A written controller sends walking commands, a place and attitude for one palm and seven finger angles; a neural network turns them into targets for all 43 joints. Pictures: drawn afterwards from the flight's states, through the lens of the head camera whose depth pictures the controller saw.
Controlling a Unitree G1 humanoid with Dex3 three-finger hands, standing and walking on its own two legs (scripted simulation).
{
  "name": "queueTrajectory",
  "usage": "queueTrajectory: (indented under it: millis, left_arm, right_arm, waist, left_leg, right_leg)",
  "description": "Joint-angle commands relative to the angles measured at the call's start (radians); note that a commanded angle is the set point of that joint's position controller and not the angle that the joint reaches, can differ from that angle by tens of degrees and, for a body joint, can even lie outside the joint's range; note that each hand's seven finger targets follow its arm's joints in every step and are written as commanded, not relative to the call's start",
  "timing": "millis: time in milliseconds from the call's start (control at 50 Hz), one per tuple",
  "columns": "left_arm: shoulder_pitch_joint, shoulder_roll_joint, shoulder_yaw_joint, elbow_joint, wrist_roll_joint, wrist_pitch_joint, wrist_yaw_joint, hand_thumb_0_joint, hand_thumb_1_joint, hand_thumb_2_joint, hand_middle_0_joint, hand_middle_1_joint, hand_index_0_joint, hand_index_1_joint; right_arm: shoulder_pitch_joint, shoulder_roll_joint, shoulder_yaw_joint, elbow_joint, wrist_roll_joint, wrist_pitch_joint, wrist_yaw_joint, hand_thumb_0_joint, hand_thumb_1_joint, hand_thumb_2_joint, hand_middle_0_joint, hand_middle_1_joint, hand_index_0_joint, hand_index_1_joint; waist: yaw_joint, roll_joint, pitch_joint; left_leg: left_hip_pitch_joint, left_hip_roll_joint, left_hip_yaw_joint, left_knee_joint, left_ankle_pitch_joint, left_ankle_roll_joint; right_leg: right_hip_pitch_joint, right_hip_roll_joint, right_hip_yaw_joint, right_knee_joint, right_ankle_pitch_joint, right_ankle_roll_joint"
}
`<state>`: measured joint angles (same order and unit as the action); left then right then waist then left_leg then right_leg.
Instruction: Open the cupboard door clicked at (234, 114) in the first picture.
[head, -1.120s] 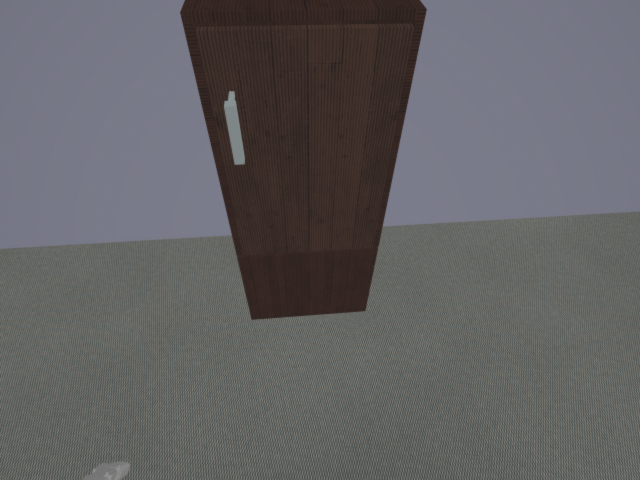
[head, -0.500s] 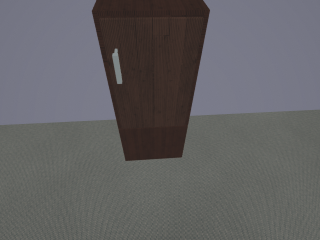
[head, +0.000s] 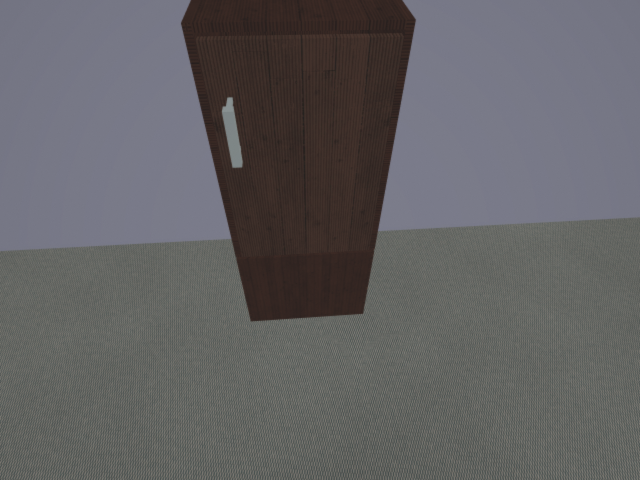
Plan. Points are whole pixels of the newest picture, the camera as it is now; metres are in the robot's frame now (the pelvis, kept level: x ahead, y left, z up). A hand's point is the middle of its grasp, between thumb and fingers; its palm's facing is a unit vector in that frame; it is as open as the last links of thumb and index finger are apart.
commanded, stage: look at it before walking up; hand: left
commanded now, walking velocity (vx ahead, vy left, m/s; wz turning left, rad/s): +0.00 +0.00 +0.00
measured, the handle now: (233, 133) +0.72 +0.22 +0.04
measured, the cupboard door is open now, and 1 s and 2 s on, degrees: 0 0 0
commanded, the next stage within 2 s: turn to face it in 0.42 s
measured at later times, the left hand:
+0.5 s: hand out of the picture +0.07 +0.24 -0.16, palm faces -0.01 -0.95 -0.32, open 7.4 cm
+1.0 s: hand out of the picture +0.02 +0.20 -0.19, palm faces +0.08 -0.97 -0.21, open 7.4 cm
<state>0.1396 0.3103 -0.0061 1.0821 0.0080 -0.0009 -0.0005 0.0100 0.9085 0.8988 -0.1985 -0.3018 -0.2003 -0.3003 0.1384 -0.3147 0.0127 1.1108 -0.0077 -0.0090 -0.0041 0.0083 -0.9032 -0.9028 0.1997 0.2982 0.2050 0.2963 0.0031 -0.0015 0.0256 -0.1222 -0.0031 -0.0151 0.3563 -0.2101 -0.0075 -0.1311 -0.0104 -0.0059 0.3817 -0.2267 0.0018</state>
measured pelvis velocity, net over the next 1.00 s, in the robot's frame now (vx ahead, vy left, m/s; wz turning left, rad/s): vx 0.01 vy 0.00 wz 0.06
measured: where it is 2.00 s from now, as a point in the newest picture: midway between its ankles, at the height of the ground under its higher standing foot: outside the picture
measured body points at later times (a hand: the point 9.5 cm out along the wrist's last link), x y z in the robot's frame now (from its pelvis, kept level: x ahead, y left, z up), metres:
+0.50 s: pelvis +0.01 +0.00 +0.00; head +0.01 +0.00 +0.45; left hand +0.07 +0.29 -0.14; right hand +0.08 -0.29 -0.14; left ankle -0.01 +0.13 -0.75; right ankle -0.01 -0.12 -0.75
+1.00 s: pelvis +0.01 +0.00 -0.01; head +0.01 +0.01 +0.44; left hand +0.01 +0.25 -0.17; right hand +0.05 -0.23 -0.17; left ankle -0.01 +0.13 -0.75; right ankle -0.01 -0.12 -0.75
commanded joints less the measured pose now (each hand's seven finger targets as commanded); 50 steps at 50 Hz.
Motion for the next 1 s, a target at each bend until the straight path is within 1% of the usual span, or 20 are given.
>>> queueTrajectory:
  millis: [0,80,140,160,240,400,520,540,560,580,620,680,780,800,820,860,880,900,940,980]
  left_arm:
    - [-0.027,0.201,0.044,-0.062,0.003,-0.023,0.015,0.000,0.900,0.900,-0.200,-0.300,-0.200,-0.300]
    - [-0.030,0.204,0.045,-0.062,0.004,-0.025,0.016,0.000,0.900,0.900,-0.200,-0.300,-0.200,-0.300]
    - [-0.029,0.203,0.044,-0.059,0.003,-0.024,0.016,0.000,0.900,0.900,-0.200,-0.300,-0.200,-0.300]
    - [-0.023,0.204,0.045,-0.062,0.004,-0.025,0.016,0.000,0.900,0.900,-0.200,-0.300,-0.200,-0.300]
    - [-0.026,0.205,0.043,-0.057,0.004,-0.024,0.015,0.000,0.900,0.900,-0.200,-0.300,-0.200,-0.300]
    - [-0.020,0.207,0.044,-0.055,0.002,-0.024,0.015,0.000,0.900,0.900,-0.200,-0.300,-0.200,-0.300]
    - [-0.018,0.206,0.044,-0.054,0.002,-0.023,0.015,0.000,0.900,0.900,-0.200,-0.300,-0.200,-0.300]
    - [-0.021,0.206,0.046,-0.055,0.002,-0.022,0.015,0.000,0.900,0.900,-0.200,-0.300,-0.200,-0.300]
    - [-0.015,0.205,0.047,-0.057,0.003,-0.021,0.016,0.000,0.900,0.900,-0.200,-0.300,-0.200,-0.300]
    - [-0.011,0.194,0.045,-0.058,0.002,-0.017,0.018,0.000,0.900,0.900,-0.200,-0.300,-0.200,-0.300]
    - [0.005,0.162,0.041,-0.057,0.001,-0.009,0.022,0.000,0.900,0.900,-0.200,-0.300,-0.200,-0.300]
    - [0.036,0.118,0.036,-0.060,0.001,0.003,0.029,0.000,0.900,0.900,-0.200,-0.300,-0.200,-0.300]
    - [0.058,0.106,0.043,-0.078,0.002,0.011,0.036,0.000,0.900,0.900,-0.200,-0.300,-0.200,-0.300]
    - [0.064,0.098,0.042,-0.079,0.002,0.012,0.037,0.000,0.900,0.900,-0.200,-0.300,-0.200,-0.300]
    - [0.074,0.086,0.040,-0.073,0.002,0.010,0.034,0.000,0.900,0.900,-0.200,-0.300,-0.200,-0.300]
    - [0.094,0.075,0.040,-0.060,0.010,0.009,0.024,0.000,0.900,0.900,-0.200,-0.300,-0.200,-0.300]
    - [0.101,0.071,0.042,-0.056,0.012,0.011,0.020,0.000,0.900,0.900,-0.200,-0.300,-0.200,-0.300]
    - [0.107,0.069,0.044,-0.051,0.014,0.011,0.017,0.000,0.900,0.900,-0.200,-0.300,-0.200,-0.300]
    - [0.132,0.055,0.048,-0.046,0.015,0.008,0.013,0.000,0.900,0.900,-0.200,-0.300,-0.200,-0.300]
    - [0.141,0.040,0.051,-0.043,0.016,0.003,0.010,0.000,0.900,0.900,-0.200,-0.300,-0.200,-0.300]
  right_arm:
    - [-0.040,-0.194,-0.041,-0.056,-0.003,-0.026,-0.015,0.000,-0.900,-0.900,0.200,0.300,0.200,0.300]
    - [-0.042,-0.195,-0.041,-0.057,-0.001,-0.026,-0.016,0.000,-0.900,-0.900,0.200,0.300,0.200,0.300]
    - [-0.046,-0.198,-0.041,-0.057,-0.002,-0.026,-0.017,0.000,-0.900,-0.900,0.200,0.300,0.200,0.300]
    - [-0.045,-0.197,-0.041,-0.060,-0.001,-0.026,-0.017,0.000,-0.900,-0.900,0.200,0.300,0.200,0.300]
    - [-0.049,-0.199,-0.040,-0.057,-0.001,-0.025,-0.017,0.000,-0.900,-0.900,0.200,0.300,0.200,0.300]
    - [-0.045,-0.201,-0.037,-0.057,-0.001,-0.026,-0.018,0.000,-0.900,-0.900,0.200,0.300,0.200,0.300]
    - [-0.044,-0.202,-0.036,-0.057,-0.001,-0.025,-0.018,0.000,-0.900,-0.900,0.200,0.300,0.200,0.300]
    - [-0.043,-0.200,-0.037,-0.059,-0.001,-0.024,-0.018,0.000,-0.900,-0.900,0.200,0.300,0.200,0.300]
    - [-0.041,-0.197,-0.036,-0.061,0.000,-0.022,-0.017,0.000,-0.900,-0.900,0.200,0.300,0.200,0.300]
    - [-0.039,-0.184,-0.036,-0.062,-0.001,-0.019,-0.016,0.000,-0.900,-0.900,0.200,0.300,0.200,0.300]
    - [-0.019,-0.150,-0.029,-0.061,-0.002,-0.012,-0.015,0.000,-0.900,-0.900,0.200,0.300,0.200,0.300]
    - [0.012,-0.100,-0.025,-0.063,-0.003,0.001,-0.014,0.000,-0.900,-0.900,0.200,0.300,0.200,0.300]
    - [0.039,-0.078,-0.032,-0.078,-0.004,0.014,-0.014,0.000,-0.900,-0.900,0.200,0.300,0.200,0.300]
    - [0.041,-0.068,-0.033,-0.078,-0.004,0.015,-0.014,0.000,-0.900,-0.900,0.200,0.300,0.200,0.300]
    - [0.053,-0.061,-0.029,-0.071,-0.007,0.015,-0.014,0.000,-0.900,-0.900,0.200,0.300,0.200,0.300]
    - [0.069,-0.050,-0.029,-0.062,-0.012,0.014,-0.010,0.000,-0.900,-0.900,0.200,0.300,0.200,0.300]
    - [0.076,-0.036,-0.030,-0.060,-0.016,0.014,-0.009,0.000,-0.900,-0.900,0.200,0.300,0.200,0.300]
    - [0.091,-0.025,-0.030,-0.054,-0.019,0.014,-0.008,0.000,-0.900,-0.900,0.200,0.300,0.200,0.300]
    - [0.128,0.000,-0.033,-0.049,-0.022,0.010,-0.009,0.000,-0.900,-0.900,0.200,0.300,0.200,0.300]
    - [0.174,0.013,-0.036,-0.041,-0.022,0.002,-0.011,0.000,-0.900,-0.900,0.200,0.300,0.200,0.300]
  waist:
    - [0.001,0.004,-0.052]
    - [0.000,-0.007,-0.056]
    - [0.000,0.006,-0.055]
    - [0.003,-0.001,-0.054]
    - [0.000,0.002,-0.044]
    - [0.002,0.005,-0.062]
    - [0.003,0.006,-0.058]
    - [0.002,0.005,-0.045]
    - [0.004,-0.002,-0.050]
    - [0.005,0.007,-0.051]
    - [0.004,0.008,-0.068]
    - [0.004,0.008,-0.072]
    - [0.007,-0.009,-0.050]
    - [0.008,-0.015,-0.047]
    - [0.005,-0.027,-0.057]
    - [0.008,-0.047,-0.025]
    - [0.007,-0.060,0.027]
    - [0.004,-0.072,0.067]
    - [0.000,-0.067,0.110]
    - [-0.016,-0.017,0.134]
  left_leg:
    - [0.000,0.114,-0.082,-0.047,0.173,0.032]
    - [0.008,0.116,-0.083,-0.046,0.194,0.032]
    - [0.014,0.116,-0.083,-0.052,0.198,0.031]
    - [0.014,0.117,-0.083,-0.047,0.204,0.033]
    - [0.013,0.117,-0.081,-0.056,0.187,0.031]
    - [0.022,0.118,-0.081,-0.054,0.218,0.029]
    - [0.025,0.118,-0.082,-0.056,0.230,0.029]
    - [0.014,0.116,-0.086,-0.055,0.234,0.029]
    - [0.008,0.117,-0.087,-0.046,0.246,0.030]
    - [0.005,0.114,-0.087,-0.039,0.246,0.028]
    - [-0.004,0.112,-0.087,-0.018,0.278,0.024]
    - [-0.026,0.106,-0.086,0.020,0.299,0.018]
    - [-0.092,0.092,-0.093,0.076,0.296,0.018]
    - [-0.094,0.088,-0.096,0.077,0.272,0.019]
    - [-0.091,0.082,-0.098,0.073,0.182,0.022]
    - [-0.134,0.062,-0.102,0.073,-0.050,0.035]
    - [-0.178,0.046,-0.094,0.075,-0.163,0.036]
    - [-0.207,0.034,-0.084,0.083,-0.241,0.037]
    - [-0.221,0.027,-0.069,0.102,-0.280,0.045]
    - [-0.222,0.041,-0.090,0.086,-0.312,0.057]
  right_leg:
    - [0.004,-0.109,0.097,-0.061,0.162,-0.027]
    - [0.011,-0.110,0.095,-0.059,0.189,-0.027]
    - [0.013,-0.109,0.094,-0.061,0.191,-0.026]
    - [0.013,-0.109,0.094,-0.062,0.198,-0.026]
    - [0.008,-0.109,0.096,-0.069,0.185,-0.025]
    - [0.029,-0.112,0.090,-0.068,0.216,-0.025]
    - [0.034,-0.112,0.083,-0.068,0.219,-0.022]
    - [0.031,-0.112,0.079,-0.064,0.218,-0.021]
    - [0.036,-0.115,0.073,-0.057,0.227,-0.021]
    - [0.032,-0.118,0.069,-0.048,0.222,-0.017]
    - [0.041,-0.122,0.057,-0.024,0.240,-0.011]
    - [0.035,-0.128,0.044,0.010,0.250,-0.005]
    - [0.023,-0.141,0.033,0.054,0.247,-0.011]
    - [0.010,-0.141,0.039,0.051,0.222,-0.013]
    - [0.008,-0.136,0.042,0.031,0.113,-0.014]
    - [-0.016,-0.124,0.056,-0.020,-0.190,-0.022]
    - [-0.048,-0.127,0.074,-0.044,-0.307,-0.030]
    - [-0.075,-0.132,0.095,-0.061,-0.383,-0.042]
    - [-0.119,-0.138,0.106,-0.066,-0.438,-0.058]
    - [-0.147,-0.120,0.084,-0.019,-0.434,-0.065]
